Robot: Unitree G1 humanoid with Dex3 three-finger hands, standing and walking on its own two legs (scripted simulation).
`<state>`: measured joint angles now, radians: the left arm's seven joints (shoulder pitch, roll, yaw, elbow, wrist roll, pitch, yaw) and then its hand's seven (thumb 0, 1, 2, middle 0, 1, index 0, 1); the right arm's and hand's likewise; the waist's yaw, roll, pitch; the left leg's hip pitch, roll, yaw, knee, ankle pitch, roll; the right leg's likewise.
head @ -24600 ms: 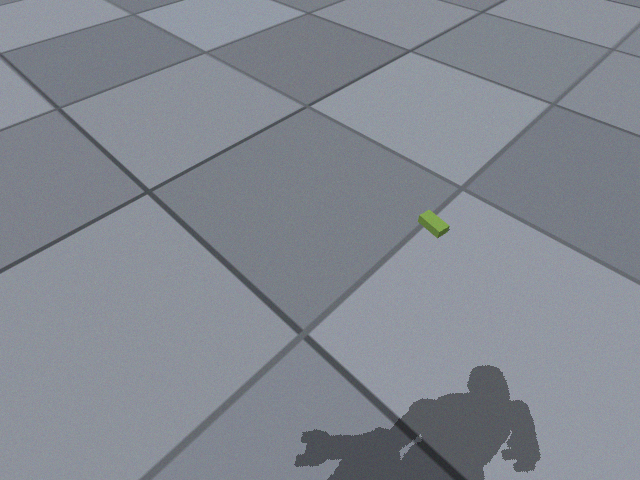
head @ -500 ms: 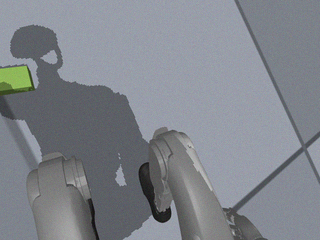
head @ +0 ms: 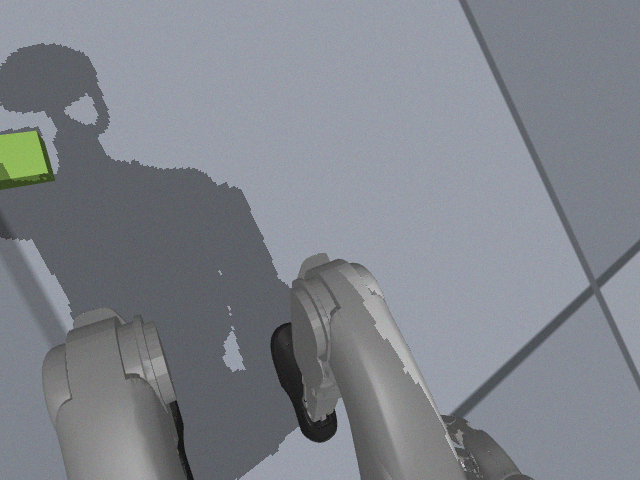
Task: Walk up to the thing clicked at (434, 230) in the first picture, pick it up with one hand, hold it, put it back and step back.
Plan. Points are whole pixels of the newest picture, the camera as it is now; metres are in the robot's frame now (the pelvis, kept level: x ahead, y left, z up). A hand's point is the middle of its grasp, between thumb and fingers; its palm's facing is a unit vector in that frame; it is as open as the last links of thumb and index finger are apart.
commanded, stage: rise first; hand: left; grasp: from above
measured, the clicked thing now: out of the picture +0.52 +0.31 -0.31
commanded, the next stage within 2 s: approach in 0.08 s
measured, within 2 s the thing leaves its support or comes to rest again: neither
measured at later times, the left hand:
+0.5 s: hand out of the picture +0.52 +0.30 -0.18, palm faces -0.41 -0.06 -0.91, open 13.7 cm
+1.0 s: hand out of the picture +0.50 +0.31 -0.20, palm faces -0.52 -0.09 -0.85, open 13.5 cm
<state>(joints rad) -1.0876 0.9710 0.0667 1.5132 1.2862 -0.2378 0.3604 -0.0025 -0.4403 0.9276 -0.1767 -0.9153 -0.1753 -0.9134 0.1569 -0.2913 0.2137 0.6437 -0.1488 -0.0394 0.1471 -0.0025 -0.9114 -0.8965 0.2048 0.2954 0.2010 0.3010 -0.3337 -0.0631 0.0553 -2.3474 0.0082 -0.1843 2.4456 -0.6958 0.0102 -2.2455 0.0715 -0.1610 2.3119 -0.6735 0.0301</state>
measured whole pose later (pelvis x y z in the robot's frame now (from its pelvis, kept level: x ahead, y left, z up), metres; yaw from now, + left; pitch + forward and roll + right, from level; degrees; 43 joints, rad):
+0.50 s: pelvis +0.00 +0.00 +0.00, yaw +0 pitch +34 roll -12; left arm -1.23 0.92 -0.05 1.53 1.30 -0.20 0.34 0.00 -0.47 0.94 -0.15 -1.01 -0.16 -0.99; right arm 0.17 -0.28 0.22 0.64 -0.15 -0.04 0.13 0.00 -0.92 -0.89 0.20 0.30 0.20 0.30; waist -0.37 -0.07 0.04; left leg -2.36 0.00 -0.18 2.44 -0.68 0.01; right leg -2.25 0.07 -0.16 2.30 -0.66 0.03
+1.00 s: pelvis -0.01 +0.00 +0.00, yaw +0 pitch +32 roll -12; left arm -1.17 0.99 -0.01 1.44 1.21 -0.20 0.20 0.00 -0.44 0.90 -0.17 -1.00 -0.18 -0.98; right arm 0.18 -0.32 0.27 0.57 -0.15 0.02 0.10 0.00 -0.91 -0.89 0.21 0.30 0.20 0.30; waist -0.36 -0.09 0.13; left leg -2.35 0.01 -0.19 2.44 -0.66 0.01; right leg -2.26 0.08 -0.17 2.31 -0.63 0.03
